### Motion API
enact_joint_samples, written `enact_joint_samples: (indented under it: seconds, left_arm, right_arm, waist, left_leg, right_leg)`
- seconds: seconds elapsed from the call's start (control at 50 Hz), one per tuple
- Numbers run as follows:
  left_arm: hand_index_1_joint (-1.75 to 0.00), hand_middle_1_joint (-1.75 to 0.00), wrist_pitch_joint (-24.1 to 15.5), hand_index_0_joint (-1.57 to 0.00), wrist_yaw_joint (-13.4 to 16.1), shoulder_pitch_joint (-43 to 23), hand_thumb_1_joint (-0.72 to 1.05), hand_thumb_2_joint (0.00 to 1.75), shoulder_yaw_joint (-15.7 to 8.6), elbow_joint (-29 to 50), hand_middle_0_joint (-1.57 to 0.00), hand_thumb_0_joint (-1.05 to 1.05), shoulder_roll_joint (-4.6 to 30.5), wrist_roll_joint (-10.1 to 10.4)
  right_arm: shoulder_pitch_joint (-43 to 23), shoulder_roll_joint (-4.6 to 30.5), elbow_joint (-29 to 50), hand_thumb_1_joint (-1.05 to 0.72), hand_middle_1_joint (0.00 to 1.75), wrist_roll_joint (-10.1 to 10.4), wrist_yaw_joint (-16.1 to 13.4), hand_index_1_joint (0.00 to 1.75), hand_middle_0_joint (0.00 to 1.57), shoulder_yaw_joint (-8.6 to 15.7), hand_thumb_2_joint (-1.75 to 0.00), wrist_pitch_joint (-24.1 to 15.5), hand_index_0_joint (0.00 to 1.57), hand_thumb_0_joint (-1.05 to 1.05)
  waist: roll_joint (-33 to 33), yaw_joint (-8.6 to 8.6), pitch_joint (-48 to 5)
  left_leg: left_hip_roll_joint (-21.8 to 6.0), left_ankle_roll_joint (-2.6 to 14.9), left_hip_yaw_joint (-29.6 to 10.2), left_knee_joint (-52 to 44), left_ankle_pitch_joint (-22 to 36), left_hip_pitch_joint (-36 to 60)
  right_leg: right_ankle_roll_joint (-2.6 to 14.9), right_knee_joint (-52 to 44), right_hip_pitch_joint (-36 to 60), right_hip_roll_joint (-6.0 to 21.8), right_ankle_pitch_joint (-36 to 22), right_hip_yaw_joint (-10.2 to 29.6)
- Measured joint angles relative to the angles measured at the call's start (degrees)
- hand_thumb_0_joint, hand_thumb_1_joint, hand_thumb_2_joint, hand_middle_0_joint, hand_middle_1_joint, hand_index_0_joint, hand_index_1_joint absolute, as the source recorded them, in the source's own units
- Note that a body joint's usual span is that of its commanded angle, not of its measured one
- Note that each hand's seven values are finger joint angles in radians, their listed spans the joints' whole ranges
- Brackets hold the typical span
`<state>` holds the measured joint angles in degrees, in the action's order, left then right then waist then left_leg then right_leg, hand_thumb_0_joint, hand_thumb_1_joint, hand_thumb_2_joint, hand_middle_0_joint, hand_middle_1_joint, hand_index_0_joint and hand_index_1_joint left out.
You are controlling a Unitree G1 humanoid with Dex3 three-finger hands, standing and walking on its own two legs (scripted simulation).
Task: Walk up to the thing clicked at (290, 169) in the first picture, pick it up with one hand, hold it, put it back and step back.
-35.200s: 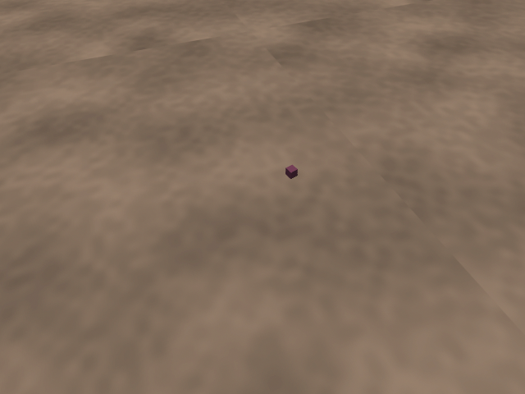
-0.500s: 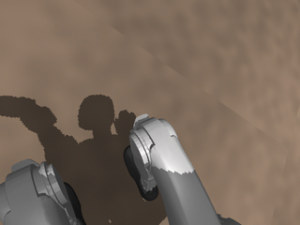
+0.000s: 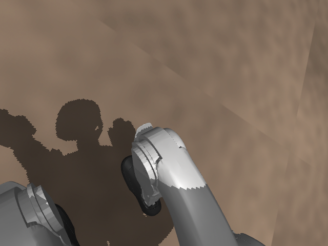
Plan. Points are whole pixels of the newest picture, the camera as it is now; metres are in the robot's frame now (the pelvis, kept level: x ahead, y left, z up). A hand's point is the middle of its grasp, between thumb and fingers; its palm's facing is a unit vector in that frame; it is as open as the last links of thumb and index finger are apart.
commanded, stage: rest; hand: left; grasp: from above
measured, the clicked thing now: out of the picture +0.47 +0.33 -0.28
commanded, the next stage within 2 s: open in 0.62 s
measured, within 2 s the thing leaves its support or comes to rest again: rests again in 0.44 s
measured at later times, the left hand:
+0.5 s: hand out of the picture +0.46 +0.30 -0.25, palm faces -0.14 -0.43 -0.89, open 7.1 cm
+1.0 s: hand out of the picture +0.46 +0.31 -0.25, palm faces -0.13 -0.41 -0.90, open 8.9 cm
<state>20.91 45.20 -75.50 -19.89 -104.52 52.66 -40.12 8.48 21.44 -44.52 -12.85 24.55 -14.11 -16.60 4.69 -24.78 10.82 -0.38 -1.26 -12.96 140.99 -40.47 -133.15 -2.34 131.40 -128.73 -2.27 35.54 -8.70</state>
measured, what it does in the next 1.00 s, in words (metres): stands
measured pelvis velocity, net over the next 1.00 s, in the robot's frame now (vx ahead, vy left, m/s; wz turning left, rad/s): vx -0.01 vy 0.00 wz -0.04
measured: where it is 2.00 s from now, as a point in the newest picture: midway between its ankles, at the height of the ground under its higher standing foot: (110, 220)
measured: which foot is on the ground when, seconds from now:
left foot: down 0.00-1.00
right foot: down 0.00-1.00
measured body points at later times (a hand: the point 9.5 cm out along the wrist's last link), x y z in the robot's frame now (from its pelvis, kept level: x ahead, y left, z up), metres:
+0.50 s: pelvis +0.00 +0.00 +0.00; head +0.31 +0.10 +0.31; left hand +0.47 +0.32 -0.20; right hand -0.03 -0.23 -0.05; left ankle +0.07 +0.13 -0.29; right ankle +0.12 -0.12 -0.29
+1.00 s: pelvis -0.01 +0.00 +0.00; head +0.31 +0.10 +0.31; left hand +0.47 +0.33 -0.20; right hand -0.02 -0.23 -0.04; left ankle +0.07 +0.13 -0.29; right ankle +0.12 -0.12 -0.29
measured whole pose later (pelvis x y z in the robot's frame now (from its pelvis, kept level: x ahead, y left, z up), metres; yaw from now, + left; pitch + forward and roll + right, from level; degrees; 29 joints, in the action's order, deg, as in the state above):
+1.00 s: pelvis -0.01 +0.00 +0.00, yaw -2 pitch +29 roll -15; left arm 19.0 45.3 -76.0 -16.2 -104.2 58.6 -38.0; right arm 8.2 22.6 -40.5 -13.1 24.0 -20.1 -19.0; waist 7.3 -27.1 14.9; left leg -0.4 -1.0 -15.7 141.4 -40.4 -131.8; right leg -3.0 129.5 -126.0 -2.9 34.7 -11.0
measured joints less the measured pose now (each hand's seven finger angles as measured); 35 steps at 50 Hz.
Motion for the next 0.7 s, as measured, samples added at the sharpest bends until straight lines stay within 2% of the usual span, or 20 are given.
enact_joint_samples:
  seconds: [0.22, 0.38, 0.54, 0.7]
  left_arm:
    - [-0.23, -0.33, -0.65, -0.93, 0.61, -1.28, 0.47, 0.15, 1.17, -0.08, -1.12, 0.07, 1.82, 1.07]
    - [-0.24, -0.35, -0.41, -0.92, 0.36, -1.29, 0.47, 0.15, 1.36, -0.37, -1.11, 0.06, 2.83, 1.12]
    - [-0.24, -0.33, -1.04, -0.93, 0.70, -0.43, 0.47, 0.14, 0.92, 0.04, -1.10, 0.07, 4.02, 1.00]
    - [-0.23, -0.31, -1.44, -0.94, 0.43, -0.60, 0.46, 0.15, 1.96, 0.21, -1.11, 0.07, 4.94, 1.90]
  right_arm:
    - [0.38, -0.02, 0.60, -0.92, 0.30, -0.16, 0.56, 0.29, 0.20, -1.85, -0.90, -0.57, 0.19, -0.01]
    - [0.18, 0.04, 2.22, -0.92, 0.30, -0.13, 0.59, 0.30, 0.20, -3.41, -0.90, -0.55, 0.19, -0.01]
    - [0.19, 0.07, 2.83, -0.92, 0.30, -0.09, 0.47, 0.30, 0.20, -4.32, -0.90, -0.90, 0.19, -0.01]
    - [-0.03, 0.69, 2.99, -0.92, 0.30, -0.22, 0.14, 0.30, 0.20, -5.00, -0.90, -1.45, 0.19, -0.01]
  waist:
    - [0.58, -0.94, 0.95]
    - [0.97, -1.81, 1.92]
    - [1.91, -2.04, 2.82]
    - [2.24, -1.99, 3.56]
  left_leg:
    - [0.24, 0.00, -0.83, 0.37, -0.44, 0.35]
    - [0.01, 0.25, -1.31, 0.42, -0.22, 0.27]
    - [-0.06, 0.17, -1.82, 0.49, 0.05, 0.37]
    - [-0.05, 0.24, -2.08, 0.51, 0.01, 0.59]
  right_leg:
    - [-0.14, -0.21, 0.89, 0.08, 0.43, -0.72]
    - [-0.44, -0.77, 1.05, -0.25, -0.12, -1.12]
    - [-0.41, -1.07, 1.27, -0.43, -0.63, -1.54]
    - [-0.54, -1.30, 1.67, -0.47, -0.65, -1.76]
